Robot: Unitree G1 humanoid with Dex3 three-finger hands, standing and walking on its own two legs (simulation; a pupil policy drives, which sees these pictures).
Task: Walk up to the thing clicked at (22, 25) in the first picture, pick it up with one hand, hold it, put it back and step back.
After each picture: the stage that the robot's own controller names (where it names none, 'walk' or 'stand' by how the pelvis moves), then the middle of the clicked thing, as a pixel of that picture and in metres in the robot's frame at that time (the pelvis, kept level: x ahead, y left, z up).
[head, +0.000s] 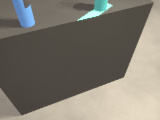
stand; out of the picture +0.69 +0.30 +0.14
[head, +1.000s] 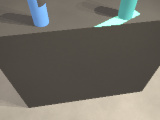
rise first; out of the picture +0.65 +0.25 +0.15
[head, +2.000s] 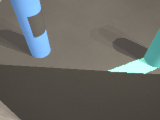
rise first; (32, 23) +0.44 +0.18 +0.17
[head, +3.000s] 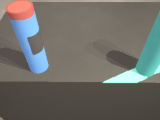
stand; (31, 41) +0.42 +0.19 +0.14
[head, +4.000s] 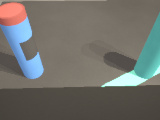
stand; (24, 46) +0.39 +0.20 +0.15
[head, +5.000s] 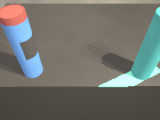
stand; (24, 46) +0.40 +0.21 +0.14
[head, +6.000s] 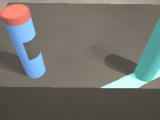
stand; (27, 46) +0.40 +0.20 +0.14
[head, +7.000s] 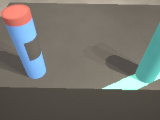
stand; (28, 47) +0.40 +0.19 +0.14
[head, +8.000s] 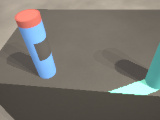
rise first; (39, 48) +0.40 +0.20 +0.14
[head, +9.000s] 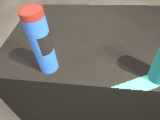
go down; (41, 43) +0.42 +0.19 +0.14
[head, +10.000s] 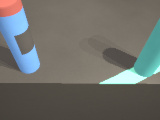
go down; (19, 39) +0.41 +0.18 +0.15
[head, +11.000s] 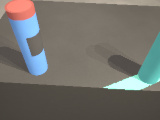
go down; (30, 42) +0.42 +0.18 +0.15
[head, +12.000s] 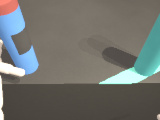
close in; (16, 39) +0.40 +0.19 +0.17
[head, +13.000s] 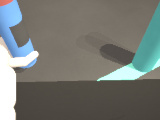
lift; (14, 33) +0.42 +0.20 +0.18
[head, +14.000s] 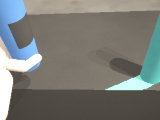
lift; (15, 30) +0.32 +0.17 +0.30
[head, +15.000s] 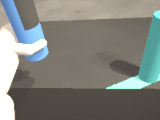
hold; (22, 14) +0.35 +0.16 +0.33
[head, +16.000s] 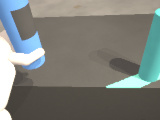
hold; (19, 23) +0.33 +0.17 +0.31
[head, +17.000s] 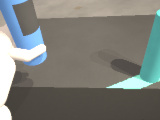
crouch; (21, 18) +0.33 +0.16 +0.33
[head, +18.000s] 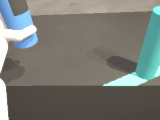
crouch; (11, 0) +0.39 +0.19 +0.34
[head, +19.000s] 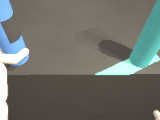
lower; (5, 29) +0.44 +0.22 +0.17
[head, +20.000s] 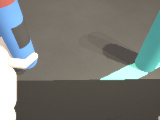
lower; (15, 34) +0.41 +0.20 +0.18
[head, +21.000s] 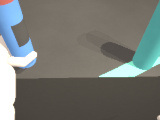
lower; (14, 32) +0.42 +0.20 +0.18
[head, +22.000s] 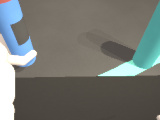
lower; (14, 31) +0.43 +0.20 +0.18
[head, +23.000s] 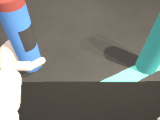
open; (22, 37) +0.41 +0.19 +0.18
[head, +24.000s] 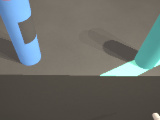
sink last; (21, 28) +0.42 +0.18 +0.18
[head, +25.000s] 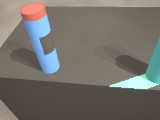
sink last; (43, 42) +0.42 +0.18 +0.16
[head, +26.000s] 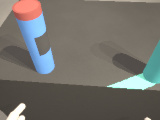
stand; (37, 42) +0.41 +0.18 +0.15
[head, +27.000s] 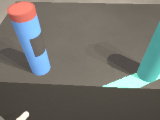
stand; (33, 43) +0.41 +0.19 +0.15
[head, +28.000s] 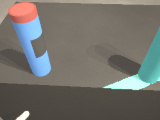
stand; (33, 44) +0.40 +0.19 +0.15
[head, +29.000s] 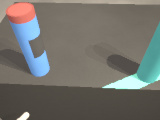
stand; (32, 45) +0.40 +0.19 +0.15
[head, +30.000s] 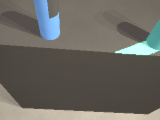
walk; (46, 3) +0.51 +0.13 +0.16
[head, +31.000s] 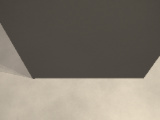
walk; out of the picture +0.81 +0.20 +0.18
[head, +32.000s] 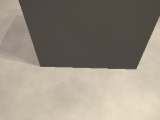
stand; out of the picture +1.11 +0.18 +0.16
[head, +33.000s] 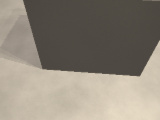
stand; out of the picture +1.06 +0.16 +0.14
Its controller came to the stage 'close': yes
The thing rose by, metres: 0.20
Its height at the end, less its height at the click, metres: +0.00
